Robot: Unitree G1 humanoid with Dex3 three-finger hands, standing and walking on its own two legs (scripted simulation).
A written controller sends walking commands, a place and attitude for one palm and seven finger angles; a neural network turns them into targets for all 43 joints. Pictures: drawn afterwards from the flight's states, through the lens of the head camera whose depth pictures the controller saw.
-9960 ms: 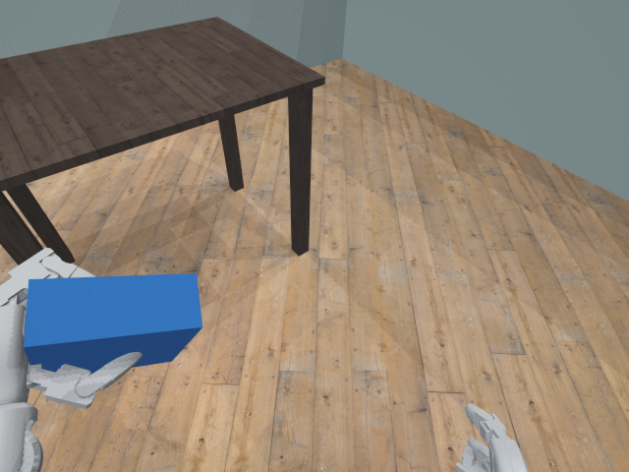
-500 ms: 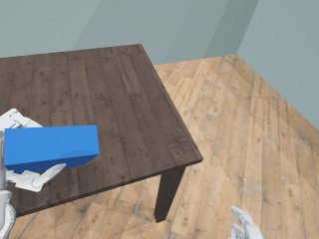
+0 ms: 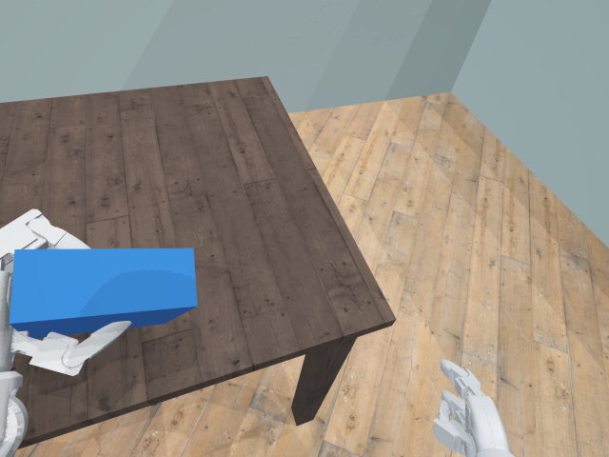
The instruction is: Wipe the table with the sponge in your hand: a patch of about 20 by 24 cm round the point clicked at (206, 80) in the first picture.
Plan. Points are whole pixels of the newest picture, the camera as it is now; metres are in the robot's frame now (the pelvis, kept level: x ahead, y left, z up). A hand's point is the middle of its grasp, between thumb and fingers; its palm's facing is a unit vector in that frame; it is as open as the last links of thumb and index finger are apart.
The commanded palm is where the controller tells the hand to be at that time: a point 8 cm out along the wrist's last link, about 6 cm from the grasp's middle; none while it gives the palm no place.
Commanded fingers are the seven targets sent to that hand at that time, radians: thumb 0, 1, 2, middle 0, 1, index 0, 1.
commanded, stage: come to a stop and stand still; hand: left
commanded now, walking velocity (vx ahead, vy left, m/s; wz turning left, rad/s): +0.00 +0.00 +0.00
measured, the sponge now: (132, 293) +0.24 +0.20 +0.13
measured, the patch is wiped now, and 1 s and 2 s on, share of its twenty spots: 0.00 0.00 0.00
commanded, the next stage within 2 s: look again from close up in 0.06 s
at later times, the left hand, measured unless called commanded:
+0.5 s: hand (78, 306) +0.21 +0.24 +0.15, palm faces +0.37 -0.86 -0.36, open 9.5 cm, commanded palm +0.15 +0.27 +0.17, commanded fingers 0.00 0.10 1.30 -1.20 -1.60 -1.20 -1.60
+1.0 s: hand (69, 310) +0.20 +0.23 +0.17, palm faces +0.44 -0.61 -0.66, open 9.5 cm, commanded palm +0.15 +0.25 +0.20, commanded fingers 0.00 0.10 1.30 -1.20 -1.60 -1.20 -1.60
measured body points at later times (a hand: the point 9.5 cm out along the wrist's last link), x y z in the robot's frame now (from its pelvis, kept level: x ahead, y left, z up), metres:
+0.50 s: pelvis -0.01 -0.01 +0.00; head +0.01 +0.01 +0.45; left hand +0.18 +0.28 +0.17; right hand +0.17 -0.24 -0.07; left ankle -0.02 +0.07 -0.74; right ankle +0.01 -0.14 -0.74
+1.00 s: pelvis -0.02 -0.06 -0.01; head -0.01 -0.08 +0.44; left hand +0.17 +0.26 +0.20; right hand +0.20 -0.27 -0.09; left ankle -0.02 +0.07 -0.74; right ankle +0.01 -0.14 -0.74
